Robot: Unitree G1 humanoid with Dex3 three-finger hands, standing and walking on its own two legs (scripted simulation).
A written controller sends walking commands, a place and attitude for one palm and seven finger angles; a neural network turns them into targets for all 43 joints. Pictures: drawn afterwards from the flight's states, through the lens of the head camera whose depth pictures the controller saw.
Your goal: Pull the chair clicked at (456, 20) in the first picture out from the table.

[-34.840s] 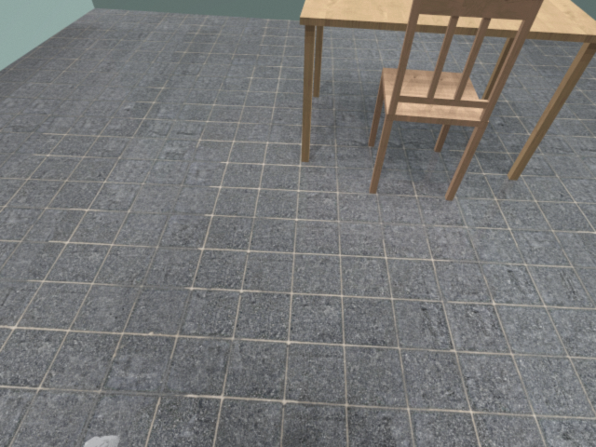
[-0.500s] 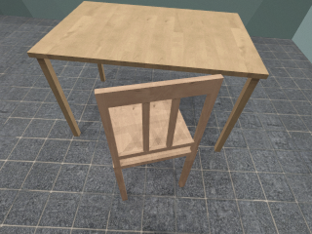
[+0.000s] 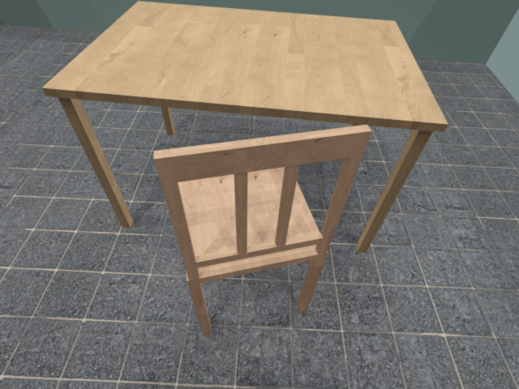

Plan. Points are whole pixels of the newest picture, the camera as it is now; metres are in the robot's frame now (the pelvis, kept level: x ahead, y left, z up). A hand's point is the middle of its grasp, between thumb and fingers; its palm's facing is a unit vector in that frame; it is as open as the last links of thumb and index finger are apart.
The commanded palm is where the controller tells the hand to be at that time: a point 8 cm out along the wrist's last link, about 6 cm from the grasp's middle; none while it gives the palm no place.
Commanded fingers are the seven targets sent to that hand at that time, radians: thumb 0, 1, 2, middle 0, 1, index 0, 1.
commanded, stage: look again from close up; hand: left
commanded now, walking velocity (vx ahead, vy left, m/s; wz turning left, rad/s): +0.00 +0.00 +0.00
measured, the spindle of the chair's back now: (241, 216) +0.49 +0.07 -0.09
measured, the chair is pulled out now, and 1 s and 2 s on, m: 0.18 0.18 0.18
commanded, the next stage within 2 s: shuffle to correct the standing spot in 0.28 s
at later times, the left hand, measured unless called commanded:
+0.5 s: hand out of the picture -0.03 +0.14 -0.18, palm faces +0.05 -0.99 -0.14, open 7.4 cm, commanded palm none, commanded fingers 0.00 0.90 0.90 -0.20 -0.30 -0.20 -0.30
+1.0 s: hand out of the picture +0.03 +0.08 -0.19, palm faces +0.24 -0.96 -0.14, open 7.3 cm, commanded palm none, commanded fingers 0.00 0.90 0.90 -0.20 -0.30 -0.20 -0.30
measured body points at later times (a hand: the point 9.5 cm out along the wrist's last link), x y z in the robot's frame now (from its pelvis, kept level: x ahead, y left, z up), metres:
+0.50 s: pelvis +0.00 -0.01 +0.00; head +0.01 +0.00 +0.45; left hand -0.03 +0.19 -0.17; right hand -0.04 -0.21 -0.16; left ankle -0.06 +0.06 -0.74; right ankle +0.01 -0.15 -0.74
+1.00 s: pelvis +0.07 -0.07 -0.01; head +0.09 -0.04 +0.44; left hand +0.02 +0.13 -0.18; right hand +0.13 -0.32 -0.15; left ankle +0.06 +0.01 -0.73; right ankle +0.07 -0.16 -0.74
